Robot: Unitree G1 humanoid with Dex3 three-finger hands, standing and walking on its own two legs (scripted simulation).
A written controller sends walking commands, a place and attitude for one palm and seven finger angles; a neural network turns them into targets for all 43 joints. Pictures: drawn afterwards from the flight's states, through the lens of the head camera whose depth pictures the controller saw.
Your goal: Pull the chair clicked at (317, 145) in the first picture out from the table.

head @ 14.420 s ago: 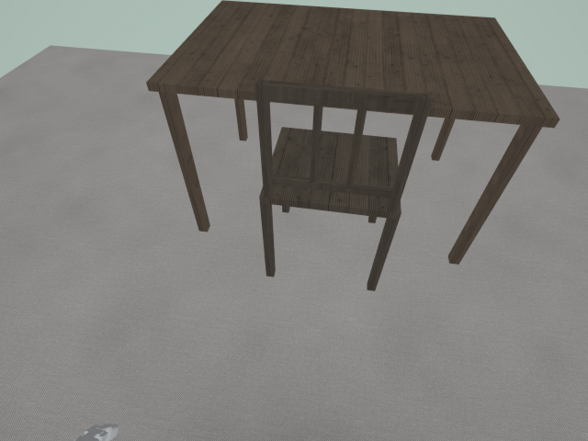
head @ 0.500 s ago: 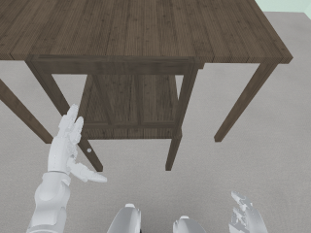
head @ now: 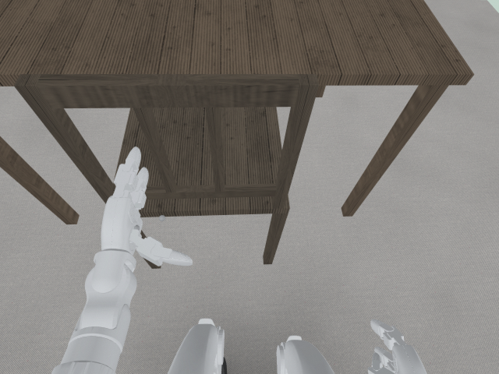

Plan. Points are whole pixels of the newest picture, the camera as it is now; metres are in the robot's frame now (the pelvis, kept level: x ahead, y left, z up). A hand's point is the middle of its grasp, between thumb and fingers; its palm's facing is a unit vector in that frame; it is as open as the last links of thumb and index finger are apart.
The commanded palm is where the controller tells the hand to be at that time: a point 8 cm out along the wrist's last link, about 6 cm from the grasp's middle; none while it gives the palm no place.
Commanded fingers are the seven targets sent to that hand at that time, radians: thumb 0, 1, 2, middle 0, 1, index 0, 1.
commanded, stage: aim the fingers beside a spindle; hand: left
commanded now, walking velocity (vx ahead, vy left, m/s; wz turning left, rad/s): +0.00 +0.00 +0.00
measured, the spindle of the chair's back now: (159, 154) +0.49 +0.19 +0.01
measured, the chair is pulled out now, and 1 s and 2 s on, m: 0.00 0.00 -0.01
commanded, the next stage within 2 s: push the fingers through the gap in 0.66 s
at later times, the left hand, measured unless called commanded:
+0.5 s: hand (166, 219) +0.35 +0.15 +0.02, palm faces +0.05 -1.00 -0.05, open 17.0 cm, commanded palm +0.33 +0.19 +0.02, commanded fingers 0.00 -0.50 0.30 -0.06 -0.08 -0.06 -0.08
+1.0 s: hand (170, 209) +0.37 +0.14 +0.02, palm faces +0.04 -1.00 -0.05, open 17.0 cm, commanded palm +0.35 +0.19 +0.02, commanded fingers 0.00 -0.50 0.30 -0.06 -0.08 -0.06 -0.08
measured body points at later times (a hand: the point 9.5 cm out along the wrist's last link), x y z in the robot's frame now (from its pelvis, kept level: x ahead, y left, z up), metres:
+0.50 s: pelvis +0.00 -0.01 +0.00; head +0.09 +0.00 +0.44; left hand +0.34 +0.20 +0.03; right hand +0.14 -0.25 -0.11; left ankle +0.06 +0.09 -0.63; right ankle +0.00 -0.11 -0.63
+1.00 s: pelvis +0.00 +0.00 -0.01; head +0.10 +0.01 +0.43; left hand +0.36 +0.20 +0.03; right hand +0.14 -0.25 -0.12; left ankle +0.06 +0.09 -0.63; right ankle +0.00 -0.11 -0.63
